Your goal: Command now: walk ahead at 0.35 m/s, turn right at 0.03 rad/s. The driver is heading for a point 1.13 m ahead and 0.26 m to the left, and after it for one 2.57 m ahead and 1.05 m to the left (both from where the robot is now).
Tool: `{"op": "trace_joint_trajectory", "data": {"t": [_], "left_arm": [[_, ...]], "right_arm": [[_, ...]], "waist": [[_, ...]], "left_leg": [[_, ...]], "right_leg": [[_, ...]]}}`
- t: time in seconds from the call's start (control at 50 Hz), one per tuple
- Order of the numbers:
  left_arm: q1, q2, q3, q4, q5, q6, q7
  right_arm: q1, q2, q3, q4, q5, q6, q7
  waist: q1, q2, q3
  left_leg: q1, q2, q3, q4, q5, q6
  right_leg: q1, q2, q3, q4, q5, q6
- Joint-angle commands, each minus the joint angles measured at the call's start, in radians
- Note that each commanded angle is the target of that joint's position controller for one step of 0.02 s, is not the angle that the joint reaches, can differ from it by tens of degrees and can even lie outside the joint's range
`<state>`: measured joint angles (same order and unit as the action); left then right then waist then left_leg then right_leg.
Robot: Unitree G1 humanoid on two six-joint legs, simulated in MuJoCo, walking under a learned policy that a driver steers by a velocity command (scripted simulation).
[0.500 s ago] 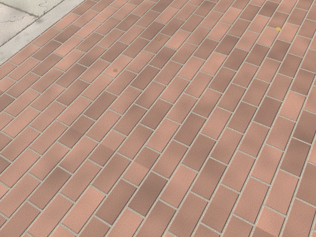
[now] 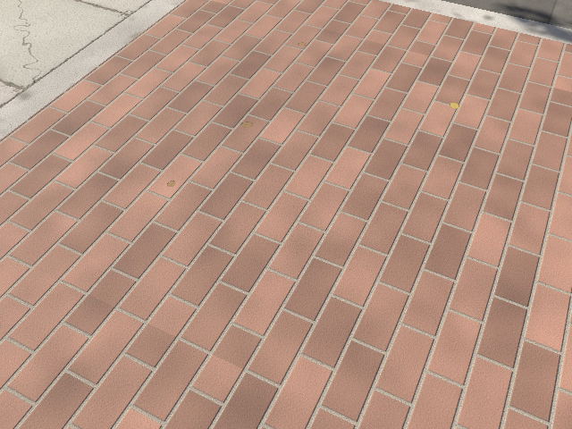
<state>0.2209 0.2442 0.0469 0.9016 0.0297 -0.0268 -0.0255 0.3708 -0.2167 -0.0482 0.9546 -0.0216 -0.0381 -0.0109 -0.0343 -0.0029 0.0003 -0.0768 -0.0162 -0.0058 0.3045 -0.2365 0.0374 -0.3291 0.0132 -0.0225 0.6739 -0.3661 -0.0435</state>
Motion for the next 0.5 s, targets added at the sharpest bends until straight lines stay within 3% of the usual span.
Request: {"op": "trace_joint_trajectory", "data": {"t": [0.02, 0.06, 0.08, 0.1, 0.12, 0.14, 0.16, 0.18, 0.2, 0.24, 0.3, 0.38, 0.44, 0.5], "left_arm": [[-0.12, 0.032, 0.005, -0.086, -0.006, -0.026, -0.005], [-0.044, 0.023, 0.006, -0.058, -0.007, -0.031, -0.002], [0.033, 0.04, 0.014, -0.028, -0.004, -0.035, 0.004], [0.155, 0.083, 0.028, 0.013, -0.001, -0.044, 0.015], [0.288, 0.197, 0.056, 0.031, 0.011, -0.051, 0.03], [0.344, 0.26, 0.072, 0.056, 0.0, -0.045, 0.028], [0.247, 0.188, 0.052, 0.036, -0.001, -0.041, 0.026], [0.162, 0.132, 0.037, 0.01, -0.005, -0.044, 0.02], [0.119, 0.105, 0.028, -0.001, -0.008, -0.051, 0.019], [0.121, 0.076, 0.015, 0.012, -0.012, -0.066, 0.023], [0.202, 0.073, 0.009, 0.061, -0.021, -0.077, 0.026], [0.241, 0.064, 0.0, 0.093, -0.017, -0.078, 0.027], [0.271, 0.075, -0.002, 0.115, -0.016, -0.08, 0.032], [0.274, 0.089, 0.0, 0.136, -0.013, -0.078, 0.039]], "right_arm": [[0.028, -0.15, -0.039, -0.012, 0.0, -0.019, 0.003], [-0.007, -0.159, -0.043, -0.008, 0.012, -0.017, 0.008], [-0.016, -0.151, -0.041, -0.008, 0.014, -0.018, 0.009], [-0.039, -0.123, -0.032, -0.02, 0.009, -0.024, 0.009], [-0.084, -0.042, -0.007, -0.069, 0.02, -0.031, 0.018], [-0.119, -0.092, -0.019, -0.097, 0.006, -0.03, 0.016], [-0.127, -0.134, -0.033, -0.088, -0.01, -0.025, 0.02], [-0.108, -0.11, -0.028, -0.071, -0.006, -0.027, 0.033], [-0.093, -0.095, -0.026, -0.06, -0.002, -0.029, 0.041], [-0.092, -0.087, -0.025, -0.047, -0.017, -0.02, 0.051], [-0.163, -0.073, -0.022, -0.072, -0.019, -0.007, 0.056], [-0.33, -0.049, -0.005, -0.135, -0.011, -0.003, 0.058], [-0.415, -0.045, 0.004, -0.166, -0.002, -0.003, 0.056], [-0.423, -0.064, 0.0, -0.179, -0.002, -0.007, 0.047]], "waist": [[-0.014, 0.137, 0.081], [0.041, 0.118, 0.078], [0.076, 0.088, 0.062], [0.129, 0.026, 0.015], [0.19, -0.203, -0.046], [0.195, -0.263, -0.001], [0.132, -0.117, 0.08], [0.088, -0.074, 0.105], [0.059, -0.067, 0.106], [0.041, -0.071, 0.088], [0.039, -0.068, 0.086], [0.06, -0.071, 0.12], [0.075, -0.077, 0.133], [0.058, -0.068, 0.131]], "left_leg": [[0.001, 0.235, -0.227, -0.139, -0.092, 0.182], [-0.13, 0.215, -0.18, -0.085, -0.062, 0.157], [-0.225, 0.19, -0.152, -0.017, -0.052, 0.135], [-0.343, 0.151, -0.103, 0.102, -0.057, 0.105], [-0.535, 0.028, 0.032, 0.415, -0.164, 0.047], [-0.668, -0.027, 0.056, 0.628, -0.318, 0.051], [-0.683, 0.05, -0.018, 0.733, -0.26, 0.071], [-0.659, 0.076, -0.033, 0.744, -0.166, 0.073], [-0.627, 0.098, -0.028, 0.727, -0.099, 0.064], [-0.593, 0.108, 0.002, 0.714, -0.016, 0.035], [-0.637, 0.109, 0.036, 0.69, 0.055, 0.0], [-0.621, 0.091, 0.076, 0.505, 0.16, -0.021], [-0.54, 0.064, 0.099, 0.361, 0.215, 0.0], [-0.48, 0.042, 0.104, 0.289, 0.183, 0.048]], "right_leg": [[-0.086, 0.004, -0.04, -0.092, 0.012, -0.004], [0.118, 0.026, -0.073, -0.223, 0.125, -0.019], [0.267, 0.038, -0.063, -0.26, 0.135, -0.025], [0.449, -0.018, 0.021, -0.287, 0.085, -0.04], [0.604, -0.268, 0.378, -0.443, -0.219, -0.112], [0.538, -0.417, 0.658, -0.558, -0.345, -0.203], [0.442, -0.39, 0.583, -0.537, -0.328, -0.212], [0.373, -0.336, 0.496, -0.542, -0.241, -0.189], [0.339, -0.29, 0.408, -0.561, -0.134, -0.162], [0.329, -0.23, 0.279, -0.571, 0.108, -0.14], [0.349, -0.21, 0.187, -0.557, 0.379, -0.152], [0.308, -0.18, 0.108, -0.557, 0.532, -0.153], [0.309, -0.189, 0.086, -0.561, 0.589, -0.147], [0.383, -0.226, 0.079, -0.517, 0.725, -0.14]]}}
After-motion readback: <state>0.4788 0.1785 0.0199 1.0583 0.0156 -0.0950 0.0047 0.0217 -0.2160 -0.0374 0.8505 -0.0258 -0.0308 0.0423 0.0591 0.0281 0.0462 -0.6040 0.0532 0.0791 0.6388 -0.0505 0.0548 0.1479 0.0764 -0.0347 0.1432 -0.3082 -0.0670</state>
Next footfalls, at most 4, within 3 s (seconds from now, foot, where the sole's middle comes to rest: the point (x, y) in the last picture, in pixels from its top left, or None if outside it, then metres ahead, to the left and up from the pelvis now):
0.10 right None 0.09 -0.11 -0.78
0.58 left None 0.43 0.06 -0.78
1.12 right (333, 348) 0.73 -0.12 -0.78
1.64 left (225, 290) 0.91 0.17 -0.78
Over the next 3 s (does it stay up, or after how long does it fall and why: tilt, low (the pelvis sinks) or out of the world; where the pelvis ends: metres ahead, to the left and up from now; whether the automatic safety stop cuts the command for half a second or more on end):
stays up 1.30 0.46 -0.01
